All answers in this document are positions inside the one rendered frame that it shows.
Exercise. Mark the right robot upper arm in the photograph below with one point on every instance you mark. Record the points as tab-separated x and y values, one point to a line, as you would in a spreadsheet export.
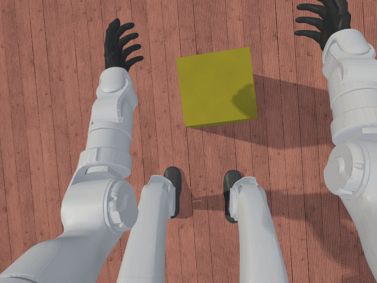
351	173

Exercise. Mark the robot left hand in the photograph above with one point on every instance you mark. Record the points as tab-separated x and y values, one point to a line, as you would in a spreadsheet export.
114	54

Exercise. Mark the robot right hand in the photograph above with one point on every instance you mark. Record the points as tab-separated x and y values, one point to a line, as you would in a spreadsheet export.
335	17

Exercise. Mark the left robot upper arm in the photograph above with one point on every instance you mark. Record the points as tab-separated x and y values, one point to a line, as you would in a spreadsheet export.
95	214

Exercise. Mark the carton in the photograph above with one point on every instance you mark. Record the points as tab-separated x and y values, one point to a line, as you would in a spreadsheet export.
217	88

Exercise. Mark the robot left foot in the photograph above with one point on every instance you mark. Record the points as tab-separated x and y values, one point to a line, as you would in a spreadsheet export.
173	174

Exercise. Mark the robot left thigh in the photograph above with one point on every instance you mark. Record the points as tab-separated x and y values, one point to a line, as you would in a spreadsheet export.
144	256

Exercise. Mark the robot left forearm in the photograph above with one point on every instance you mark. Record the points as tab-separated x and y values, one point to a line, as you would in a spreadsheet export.
107	153

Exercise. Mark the robot right forearm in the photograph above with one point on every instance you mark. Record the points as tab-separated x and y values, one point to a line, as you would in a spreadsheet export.
350	66

